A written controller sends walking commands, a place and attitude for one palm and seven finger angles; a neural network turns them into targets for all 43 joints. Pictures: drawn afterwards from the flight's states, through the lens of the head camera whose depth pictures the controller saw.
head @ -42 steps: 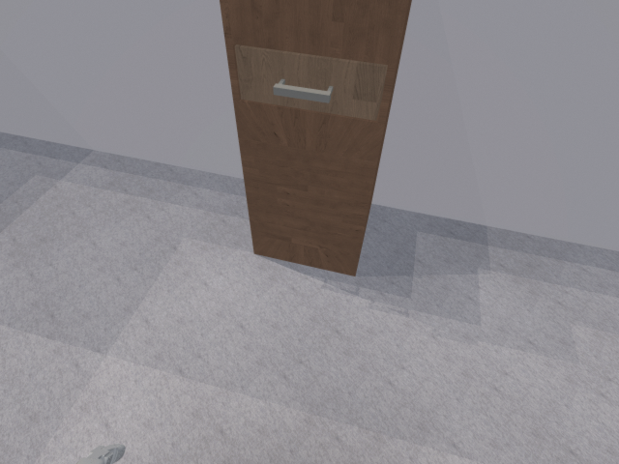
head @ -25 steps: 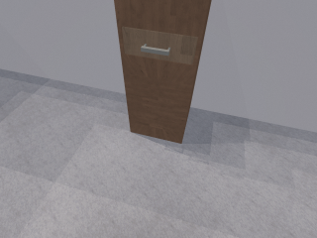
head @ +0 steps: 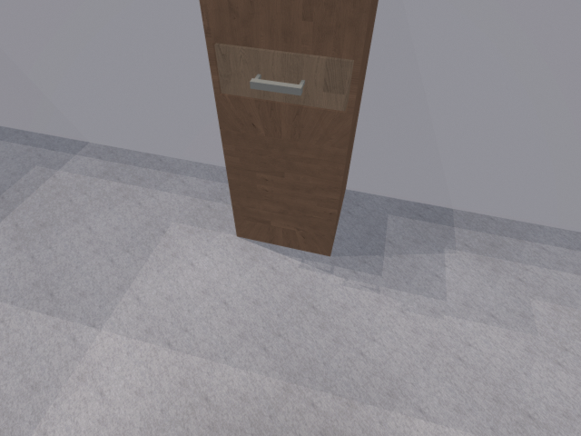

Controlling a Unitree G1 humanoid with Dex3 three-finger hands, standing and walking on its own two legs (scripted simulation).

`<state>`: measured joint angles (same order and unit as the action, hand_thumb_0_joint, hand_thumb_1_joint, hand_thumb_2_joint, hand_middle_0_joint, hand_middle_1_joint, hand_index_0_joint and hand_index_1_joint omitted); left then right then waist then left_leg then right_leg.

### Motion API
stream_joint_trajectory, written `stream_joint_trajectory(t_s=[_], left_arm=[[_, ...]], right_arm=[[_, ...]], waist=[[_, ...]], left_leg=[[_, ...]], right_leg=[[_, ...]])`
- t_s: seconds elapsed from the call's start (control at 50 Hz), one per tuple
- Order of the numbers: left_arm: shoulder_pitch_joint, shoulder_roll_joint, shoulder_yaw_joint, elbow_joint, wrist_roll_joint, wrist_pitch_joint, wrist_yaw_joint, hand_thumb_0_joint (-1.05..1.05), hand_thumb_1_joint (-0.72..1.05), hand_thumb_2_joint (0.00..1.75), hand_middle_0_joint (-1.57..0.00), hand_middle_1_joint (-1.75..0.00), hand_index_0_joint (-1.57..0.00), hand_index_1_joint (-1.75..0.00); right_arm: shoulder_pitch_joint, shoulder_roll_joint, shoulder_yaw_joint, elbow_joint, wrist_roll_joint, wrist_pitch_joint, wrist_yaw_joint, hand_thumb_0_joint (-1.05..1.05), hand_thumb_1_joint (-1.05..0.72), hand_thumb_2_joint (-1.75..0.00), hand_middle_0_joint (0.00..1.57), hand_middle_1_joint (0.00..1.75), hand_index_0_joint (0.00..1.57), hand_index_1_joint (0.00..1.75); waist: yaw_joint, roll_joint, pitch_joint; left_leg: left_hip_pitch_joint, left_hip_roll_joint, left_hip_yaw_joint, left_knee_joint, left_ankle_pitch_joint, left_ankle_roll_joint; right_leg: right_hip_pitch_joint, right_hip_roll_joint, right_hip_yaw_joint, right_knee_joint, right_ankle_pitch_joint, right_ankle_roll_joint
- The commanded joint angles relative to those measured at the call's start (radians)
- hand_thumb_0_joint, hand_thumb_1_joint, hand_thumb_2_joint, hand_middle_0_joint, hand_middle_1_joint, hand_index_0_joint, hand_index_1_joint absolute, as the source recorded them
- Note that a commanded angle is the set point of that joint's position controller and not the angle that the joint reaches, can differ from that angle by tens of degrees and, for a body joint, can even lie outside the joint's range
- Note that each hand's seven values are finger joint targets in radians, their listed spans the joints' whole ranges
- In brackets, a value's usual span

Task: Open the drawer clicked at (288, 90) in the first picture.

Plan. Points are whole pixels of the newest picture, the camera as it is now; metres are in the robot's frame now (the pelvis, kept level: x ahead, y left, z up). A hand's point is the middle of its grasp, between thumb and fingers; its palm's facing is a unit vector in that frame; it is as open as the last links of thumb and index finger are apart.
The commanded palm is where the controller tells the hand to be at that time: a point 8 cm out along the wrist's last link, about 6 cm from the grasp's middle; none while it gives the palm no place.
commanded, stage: look at it before walking up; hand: left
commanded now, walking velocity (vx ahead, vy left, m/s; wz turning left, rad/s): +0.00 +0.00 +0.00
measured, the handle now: (278, 83) +0.99 +0.09 +0.01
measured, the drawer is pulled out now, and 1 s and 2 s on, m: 0.00 0.00 0.00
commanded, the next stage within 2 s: turn to face it in 0.60 s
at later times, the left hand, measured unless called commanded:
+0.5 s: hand out of the picture +0.09 +0.24 -0.15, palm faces -0.03 -0.94 -0.33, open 7.4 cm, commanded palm none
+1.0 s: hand out of the picture +0.08 +0.23 -0.16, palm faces -0.06 -0.95 -0.31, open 7.4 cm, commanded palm none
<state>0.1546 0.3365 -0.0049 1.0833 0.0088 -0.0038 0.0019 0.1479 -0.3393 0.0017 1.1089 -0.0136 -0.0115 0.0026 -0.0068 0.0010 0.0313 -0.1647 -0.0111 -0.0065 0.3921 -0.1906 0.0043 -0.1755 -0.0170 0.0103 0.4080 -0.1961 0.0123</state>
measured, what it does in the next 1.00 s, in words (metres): stands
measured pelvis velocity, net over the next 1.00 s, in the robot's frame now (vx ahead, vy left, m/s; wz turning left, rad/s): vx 0.01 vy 0.00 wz -0.06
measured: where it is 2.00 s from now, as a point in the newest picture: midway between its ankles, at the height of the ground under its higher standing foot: outside the picture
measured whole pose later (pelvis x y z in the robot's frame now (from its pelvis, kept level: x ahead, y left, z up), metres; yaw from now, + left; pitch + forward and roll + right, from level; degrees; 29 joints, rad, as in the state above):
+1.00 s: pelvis +0.01 +0.00 +0.00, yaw -4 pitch -2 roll +0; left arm 0.18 0.30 0.00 1.06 0.01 0.03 0.01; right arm 0.13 -0.29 0.00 1.07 -0.01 0.00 -0.02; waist 0.01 0.00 0.04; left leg -0.17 0.02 0.05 0.43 -0.24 -0.01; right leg -0.21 0.01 0.06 0.46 -0.22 0.01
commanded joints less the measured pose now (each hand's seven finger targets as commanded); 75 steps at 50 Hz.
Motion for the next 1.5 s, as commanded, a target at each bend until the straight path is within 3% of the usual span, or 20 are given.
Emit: stream_joint_trajectory(t_s=[0.0,0.06,0.56,0.68,0.76,0.88,1.06,1.14,1.22,1.26,1.32,1.34,1.36,1.38,1.4,1.42,1.44,1.46,1.48], left_arm=[[-0.044,0.205,0.039,-0.062,0.003,-0.021,0.009,0.00,0.90,0.90,-0.20,-0.30,-0.20,-0.30],[-0.045,0.207,0.040,-0.061,0.003,-0.024,0.010,0.00,0.90,0.90,-0.20,-0.30,-0.20,-0.30],[-0.049,0.207,0.040,-0.062,0.002,-0.027,0.011,0.00,0.90,0.90,-0.20,-0.30,-0.20,-0.30],[-0.050,0.207,0.039,-0.059,0.003,-0.023,0.009,0.00,0.90,0.90,-0.20,-0.30,-0.20,-0.30],[-0.055,0.209,0.042,-0.067,0.004,-0.020,0.008,0.00,0.90,0.90,-0.20,-0.30,-0.20,-0.30],[0.003,0.107,0.032,-0.072,0.004,0.012,0.013,0.00,0.90,0.90,-0.20,-0.30,-0.20,-0.30],[0.052,0.069,0.044,-0.115,0.009,0.027,0.011,0.00,0.90,0.90,-0.20,-0.30,-0.20,-0.30],[0.073,0.062,0.053,-0.134,0.013,0.025,0.012,0.00,0.90,0.90,-0.20,-0.30,-0.20,-0.30],[0.080,0.075,0.068,-0.149,0.013,0.027,0.016,0.00,0.90,0.90,-0.20,-0.30,-0.20,-0.30],[0.071,0.072,0.073,-0.156,0.013,0.029,0.021,0.00,0.90,0.90,-0.20,-0.30,-0.20,-0.30],[0.073,0.037,0.073,-0.158,0.014,0.028,0.014,0.00,0.90,0.90,-0.20,-0.30,-0.20,-0.30],[0.067,0.022,0.073,-0.166,0.016,0.029,0.011,0.00,0.90,0.90,-0.20,-0.30,-0.20,-0.30],[0.046,0.004,0.074,-0.174,0.018,0.030,0.005,0.00,0.90,0.90,-0.20,-0.30,-0.20,-0.30],[0.036,-0.029,0.070,-0.184,0.018,0.026,0.000,0.00,0.90,0.90,-0.20,-0.30,-0.20,-0.30],[0.029,-0.062,0.070,-0.190,0.018,0.019,-0.003,0.00,0.90,0.90,-0.20,-0.30,-0.20,-0.30],[0.018,-0.052,0.073,-0.183,0.023,0.012,-0.007,0.00,0.90,0.90,-0.20,-0.30,-0.20,-0.30],[0.044,-0.065,0.070,-0.172,0.025,0.005,-0.013,0.00,0.90,0.90,-0.20,-0.30,-0.20,-0.30],[0.061,-0.080,0.071,-0.162,0.025,0.000,-0.019,0.00,0.90,0.90,-0.20,-0.30,-0.20,-0.30],[0.072,-0.099,0.069,-0.155,0.023,0.000,-0.023,0.00,0.90,0.90,-0.20,-0.30,-0.20,-0.30]], right_arm=[[-0.053,-0.205,-0.041,-0.060,0.004,-0.024,-0.011,0.00,-0.90,-0.90,0.20,0.30,0.20,0.30],[-0.053,-0.201,-0.040,-0.059,0.006,-0.023,-0.011,0.00,-0.90,-0.90,0.20,0.30,0.20,0.30],[-0.067,-0.203,-0.036,-0.060,0.007,-0.024,-0.014,0.00,-0.90,-0.90,0.20,0.30,0.20,0.30],[-0.075,-0.203,-0.034,-0.060,0.006,-0.022,-0.014,0.00,-0.90,-0.90,0.20,0.30,0.20,0.30],[-0.064,-0.207,-0.040,-0.062,0.006,-0.022,-0.018,0.00,-0.90,-0.90,0.20,0.30,0.20,0.30],[-0.001,-0.098,-0.027,-0.068,0.004,-0.003,-0.025,0.00,-0.90,-0.90,0.20,0.30,0.20,0.30],[0.032,-0.076,-0.050,-0.108,0.005,0.008,-0.032,0.00,-0.90,-0.90,0.20,0.30,0.20,0.30],[0.047,-0.048,-0.060,-0.122,0.006,0.013,-0.031,0.00,-0.90,-0.90,0.20,0.30,0.20,0.30],[0.085,0.012,-0.062,-0.125,0.006,0.021,-0.031,0.00,-0.90,-0.90,0.20,0.30,0.20,0.30],[0.122,0.036,-0.060,-0.115,0.006,0.023,-0.030,0.00,-0.90,-0.90,0.20,0.30,0.20,0.30],[0.190,0.038,-0.055,-0.084,-0.005,0.009,-0.021,0.00,-0.90,-0.90,0.20,0.30,0.20,0.30],[0.211,0.025,-0.060,-0.075,-0.009,0.006,-0.018,0.00,-0.90,-0.90,0.20,0.30,0.20,0.30],[0.240,0.007,-0.067,-0.068,-0.015,0.003,-0.018,0.00,-0.90,-0.90,0.20,0.30,0.20,0.30],[0.273,-0.030,-0.075,-0.063,-0.021,-0.003,-0.019,0.00,-0.90,-0.90,0.20,0.30,0.20,0.30],[0.271,-0.069,-0.086,-0.065,-0.016,-0.012,-0.023,0.00,-0.90,-0.90,0.20,0.30,0.20,0.30],[0.258,-0.044,-0.081,-0.070,-0.011,-0.021,-0.024,0.00,-0.90,-0.90,0.20,0.30,0.20,0.30],[0.252,-0.029,-0.075,-0.070,-0.010,-0.030,-0.023,0.00,-0.90,-0.90,0.20,0.30,0.20,0.30],[0.240,-0.017,-0.074,-0.070,-0.010,-0.033,-0.024,0.00,-0.90,-0.90,0.20,0.30,0.20,0.30],[0.226,-0.013,-0.071,-0.070,-0.012,-0.034,-0.024,0.00,-0.90,-0.90,0.20,0.30,0.20,0.30]], waist=[[0.007,0.006,-0.052],[0.007,-0.020,-0.046],[0.007,-0.001,-0.074],[0.010,0.005,-0.045],[0.006,0.003,-0.062],[0.002,0.006,-0.061],[0.007,0.034,-0.039],[0.007,-0.012,-0.042],[-0.005,-0.123,-0.031],[-0.012,-0.168,-0.028],[-0.020,-0.121,-0.040],[-0.027,-0.067,-0.029],[-0.042,0.024,0.013],[-0.055,0.158,0.038],[-0.054,0.281,0.059],[-0.045,0.199,0.080],[-0.021,0.135,0.061],[-0.014,0.096,0.057],[-0.003,0.106,0.075]], left_leg=[[-0.007,0.120,-0.112,-0.090,0.021,0.027],[-0.010,0.118,-0.105,-0.082,0.038,0.025],[0.038,0.126,-0.098,-0.080,0.133,0.020],[0.025,0.123,-0.103,-0.095,0.098,0.020],[0.056,0.134,-0.081,-0.074,0.124,0.019],[0.042,0.143,-0.038,-0.028,0.120,0.003],[-0.004,0.175,-0.028,-0.001,0.035,0.023],[-0.035,0.152,0.002,0.058,-0.048,0.015],[-0.067,0.078,0.064,0.192,-0.167,-0.012],[-0.066,0.063,0.062,0.221,-0.179,-0.016],[-0.003,0.072,0.040,0.135,-0.267,0.002],[0.023,0.094,0.009,0.084,-0.352,0.016],[0.019,0.145,-0.071,-0.013,-0.477,0.043],[0.019,0.251,-0.231,-0.163,-0.620,0.096],[-0.010,0.389,-0.379,-0.287,-0.676,0.171],[-0.022,0.402,-0.378,-0.303,-0.577,0.192],[0.024,0.385,-0.345,-0.278,-0.490,0.194],[-0.006,0.355,-0.253,-0.262,-0.447,0.173],[-0.051,0.320,-0.183,-0.259,-0.413,0.154]], right_leg=[[0.009,-0.097,0.102,-0.085,0.000,-0.040],[0.009,-0.102,0.105,-0.089,0.017,-0.041],[0.047,-0.104,0.094,-0.090,0.131,-0.041],[0.035,-0.101,0.096,-0.102,0.087,-0.039],[0.021,-0.095,0.107,-0.085,0.145,-0.043],[-0.019,-0.081,0.123,-0.018,0.194,-0.031],[-0.099,-0.038,0.130,0.081,0.150,-0.030],[-0.122,-0.051,0.185,0.071,0.129,-0.048],[-0.176,-0.133,0.338,-0.040,0.017,-0.104],[-0.195,-0.153,0.368,-0.084,-0.045,-0.125],[-0.245,-0.077,0.315,-0.105,-0.420,-0.103],[-0.293,-0.039,0.273,-0.063,-0.480,-0.089],[-0.354,0.013,0.201,0.032,-0.495,-0.070],[-0.406,0.082,0.086,0.230,-0.426,-0.043],[-0.428,0.080,-0.019,0.468,-0.278,-0.026],[-0.445,0.024,0.015,0.581,-0.260,-0.033],[-0.475,0.003,0.018,0.603,-0.243,-0.036],[-0.431,-0.018,-0.009,0.581,-0.231,-0.036],[-0.379,-0.028,-0.040,0.542,-0.214,-0.031]])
